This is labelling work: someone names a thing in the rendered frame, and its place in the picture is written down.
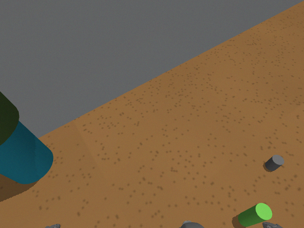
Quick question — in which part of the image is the potted plant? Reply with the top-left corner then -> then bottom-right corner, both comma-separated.
0,92 -> 53,184

